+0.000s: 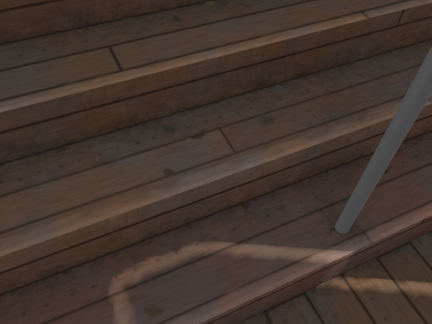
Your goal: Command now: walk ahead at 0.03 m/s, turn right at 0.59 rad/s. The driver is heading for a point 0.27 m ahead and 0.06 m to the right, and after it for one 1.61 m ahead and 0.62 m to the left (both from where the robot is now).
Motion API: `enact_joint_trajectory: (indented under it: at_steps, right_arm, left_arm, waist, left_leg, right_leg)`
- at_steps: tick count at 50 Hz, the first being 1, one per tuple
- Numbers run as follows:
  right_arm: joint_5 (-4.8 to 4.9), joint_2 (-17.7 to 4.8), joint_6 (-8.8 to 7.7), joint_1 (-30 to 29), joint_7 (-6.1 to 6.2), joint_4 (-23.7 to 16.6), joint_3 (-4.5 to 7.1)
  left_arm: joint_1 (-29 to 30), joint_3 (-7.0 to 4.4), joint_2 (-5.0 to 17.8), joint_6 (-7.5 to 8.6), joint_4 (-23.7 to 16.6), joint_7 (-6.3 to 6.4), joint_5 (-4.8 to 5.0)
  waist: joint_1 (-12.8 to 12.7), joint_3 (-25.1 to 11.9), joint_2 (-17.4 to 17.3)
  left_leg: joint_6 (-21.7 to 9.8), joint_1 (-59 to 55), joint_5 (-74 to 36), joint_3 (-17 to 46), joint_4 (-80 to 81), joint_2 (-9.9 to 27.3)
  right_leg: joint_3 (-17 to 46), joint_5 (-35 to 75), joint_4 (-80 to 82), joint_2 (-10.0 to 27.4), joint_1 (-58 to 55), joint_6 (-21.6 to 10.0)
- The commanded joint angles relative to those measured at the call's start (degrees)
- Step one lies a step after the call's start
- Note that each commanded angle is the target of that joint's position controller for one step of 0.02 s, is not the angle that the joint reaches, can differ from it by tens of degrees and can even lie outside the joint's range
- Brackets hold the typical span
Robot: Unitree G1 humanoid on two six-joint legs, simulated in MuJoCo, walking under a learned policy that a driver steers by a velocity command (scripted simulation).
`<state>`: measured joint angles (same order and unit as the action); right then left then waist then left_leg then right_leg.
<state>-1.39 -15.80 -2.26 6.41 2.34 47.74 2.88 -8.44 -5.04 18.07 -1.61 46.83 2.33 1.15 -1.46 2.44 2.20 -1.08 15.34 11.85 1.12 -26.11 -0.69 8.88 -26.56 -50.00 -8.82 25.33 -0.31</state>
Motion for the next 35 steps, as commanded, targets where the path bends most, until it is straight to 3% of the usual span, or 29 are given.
enact_joint_trajectory:
  at_steps: [1,2,5,9,11,14,17,18,19,20,21,22,23,24,25,28,29,30,32,35]
  right_arm:
    - [0.79,-7.06,-0.66,-3.5,0.57,-5.02,1.58]
    - [1.07,-6.74,-0.3,-3.14,0.82,-4.98,1.26]
    - [0.49,-8.1,0.57,0.23,1.42,-4.06,1.46]
    - [0.64,-10.85,1.38,1.34,1.6,-3.84,2.46]
    - [0.76,-12.01,1.5,0.16,1.15,-4.08,2.93]
    - [1.24,-12.63,1.21,-0.78,0.18,-4.57,3.37]
    - [2.87,-13.58,1.25,-0.64,-0.19,-3.61,3.99]
    - [3.29,-12.23,1.29,0.44,-0.2,-3.02,3.69]
    - [2.46,-9.73,1.3,4.16,-0.55,-1.59,3.07]
    - [-0.88,-5.17,1.03,2.99,-1.09,-4.14,1.57]
    - [-0.43,-6.27,0.61,-1.07,-0.84,-6.44,1.65]
    - [1.02,-9.29,0.71,-3.09,-0.65,-6.21,2.5]
    - [1.62,-9.84,0.89,-2.56,-0.39,-5.83,2.77]
    - [1.15,-10.24,1.35,-1.33,0.21,-4.61,3.11]
    - [0.62,-10.51,1.66,-0.89,0.63,-4.64,3.31]
    - [0.68,-8.58,1.55,0.86,0.32,-4.83,3.01]
    - [0.77,-8.39,1.4,0.85,0.15,-5.0,2.95]
    - [-1.54,-6.02,3.52,3.65,-1.8,-3.19,1.67]
    - [-1.27,-6.15,4.76,3.37,-3.52,-3.21,1.52]
    - [-0.76,-6.09,3.91,2.54,-4.72,-3.13,1.26]
  left_arm:
    - [-4.64,-2.67,8.02,-0.56,-1.95,0.34,-0.74]
    - [-4.26,-2.33,6.48,-1.0,-2.32,0.1,-0.64]
    - [1.49,-1.26,3.79,-0.67,-6.07,-0.49,0.14]
    - [4.12,-0.63,3.56,-0.01,-9.47,-1.23,0.13]
    - [4.76,-0.28,3.21,-0.11,-10.64,-1.91,-0.05]
    - [4.54,-0.76,4.32,-0.69,-11.75,-2.62,-0.04]
    - [1.77,-1.34,4.43,-1.12,-11.67,-3.78,-0.17]
    - [-0.39,-1.8,4.84,-1.21,-10.82,-3.78,-0.2]
    - [-3.64,-2.88,7.49,-1.23,-9.92,-3.1,-0.19]
    - [-7.25,-4.69,15.01,-1.31,-10.09,-1.63,-0.7]
    - [-5.84,-4.37,16.32,-0.14,-12.16,-1.87,-2.64]
    - [-4.5,-3.78,13.66,1.03,-12.48,-2.29,-2.82]
    - [-1.38,-3.26,11.83,1.66,-12.58,-2.05,-2.05]
    - [1.32,-2.71,9.66,1.89,-13.17,-1.85,-0.88]
    - [2.99,-2.23,8.9,1.79,-13.45,-1.6,-0.36]
    - [2.33,-1.84,8.54,1.59,-14.0,-0.99,-1.01]
    - [1.22,-1.85,8.49,1.6,-13.88,-0.76,-0.79]
    - [-3.67,-1.01,7.26,0.79,-10.91,-1.87,-2.68]
    - [-4.66,-0.54,6.42,0.56,-10.41,-3.08,-2.84]
    - [-5.49,0.0,6.49,1.06,-8.75,-3.61,-3.42]
  waist:
    - [-1.26,-5.06,-7.56]
    - [-0.78,-4.22,-7.68]
    - [2.17,-2.76,-10.12]
    - [3.75,-5.83,-11.03]
    - [3.76,-6.13,-11.54]
    - [3.27,-6.31,-12.82]
    - [1.53,-6.32,-12.28]
    - [0.78,-6.86,-11.01]
    - [0.25,-8.54,-5.24]
    - [0.99,-9.68,13.6]
    - [-1.06,-13.2,13.63]
    - [-1.98,-12.74,7.12]
    - [0.07,-10.0,5.7]
    - [1.13,-9.35,2.97]
    - [2.1,-8.31,3.91]
    - [2.5,-9.72,5.59]
    - [2.12,-10.27,5.34]
    - [0.98,-8.52,7.42]
    - [0.23,-6.52,8.12]
    - [-0.13,-3.56,8.3]
  left_leg:
    - [-8.84,-9.46,-17.83,12.81,8.43,17.78]
    - [-8.7,-8.38,-18.21,9.86,8.69,16.38]
    - [-10.07,-10.49,-18.43,4.69,10.4,14.9]
    - [-11.73,-14.57,-21.51,2.66,9.74,17.59]
    - [-11.42,-12.0,-20.17,0.42,9.94,17.92]
    - [-10.32,-9.91,-18.54,-1.23,8.86,18.94]
    - [-7.15,-9.61,-16.93,-2.8,4.11,19.29]
    - [-4.7,-7.58,-14.99,-4.57,0.43,18.0]
    - [-0.81,-1.22,-9.6,-8.18,-7.58,15.11]
    - [4.93,17.38,19.02,-13.06,-27.16,7.78]
    - [6.6,24.37,27.94,-3.39,-39.53,2.49]
    - [5.97,24.68,23.91,0.89,-43.75,3.8]
    - [5.2,25.23,18.54,1.79,-42.82,4.51]
    - [4.97,24.86,14.69,2.36,-40.94,5.23]
    - [5.08,23.18,11.88,2.39,-40.1,4.92]
    - [5.46,19.97,7.61,2.5,-36.91,2.63]
    - [5.48,19.93,6.39,2.62,-33.46,2.38]
    - [4.36,18.72,7.17,-0.3,-31.57,2.64]
    - [3.66,17.66,7.11,-1.92,-26.9,2.35]
    - [2.44,12.13,6.27,-3.01,-18.83,2.48]
  right_leg:
    - [-0.03,0.95,-18.37,5.61,10.26,3.61]
    - [-1.07,2.68,-20.27,5.84,10.42,4.59]
    - [-5.2,6.61,-14.42,7.85,13.02,6.56]
    - [-6.88,6.54,-5.57,10.77,10.41,7.1]
    - [-8.61,7.26,-0.66,11.53,5.77,6.05]
    - [-10.65,7.55,5.79,11.47,0.34,3.81]
    - [-12.83,12.79,18.38,10.04,-6.17,0.22]
    - [-13.25,17.02,24.16,8.62,-11.23,-1.55]
    - [-9.2,26.43,28.2,9.79,-20.75,-3.93]
    - [10.9,53.37,26.94,25.06,-32.97,-10.42]
    - [20.42,55.07,27.94,31.94,-29.05,-21.15]
    - [15.84,48.91,29.27,28.63,-27.46,-20.04]
    - [11.41,43.11,29.58,25.17,-24.96,-16.32]
    - [9.52,37.13,29.83,22.91,-22.85,-13.32]
    - [8.62,35.37,30.41,21.74,-19.62,-12.46]
    - [8.18,33.46,30.81,19.82,-18.02,-12.5]
    - [9.0,25.97,31.82,19.31,-18.46,-12.52]
    - [8.34,20.35,33.45,17.4,-18.96,-11.3]
    - [10.14,5.66,37.43,17.57,-18.01,-11.22]
    - [10.31,-1.1,40.56,18.48,-15.44,-10.67]
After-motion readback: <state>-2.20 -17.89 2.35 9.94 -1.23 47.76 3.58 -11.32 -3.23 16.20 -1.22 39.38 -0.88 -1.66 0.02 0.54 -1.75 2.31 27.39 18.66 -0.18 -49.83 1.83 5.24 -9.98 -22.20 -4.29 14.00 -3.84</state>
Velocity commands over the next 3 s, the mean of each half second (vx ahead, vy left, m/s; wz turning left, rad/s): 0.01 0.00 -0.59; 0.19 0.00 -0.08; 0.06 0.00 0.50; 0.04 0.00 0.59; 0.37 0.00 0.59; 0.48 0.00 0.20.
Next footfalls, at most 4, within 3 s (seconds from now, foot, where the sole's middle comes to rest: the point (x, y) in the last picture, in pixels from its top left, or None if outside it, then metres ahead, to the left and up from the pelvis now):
0.38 right None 0.02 -0.17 -0.78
0.88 left None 0.10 -0.01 -0.78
1.34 right None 0.21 -0.23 -0.78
1.84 left None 0.11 0.01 -0.78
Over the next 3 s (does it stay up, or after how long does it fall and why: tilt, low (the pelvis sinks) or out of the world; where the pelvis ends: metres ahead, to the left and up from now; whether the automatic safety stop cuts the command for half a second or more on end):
stays up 0.29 0.08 0.01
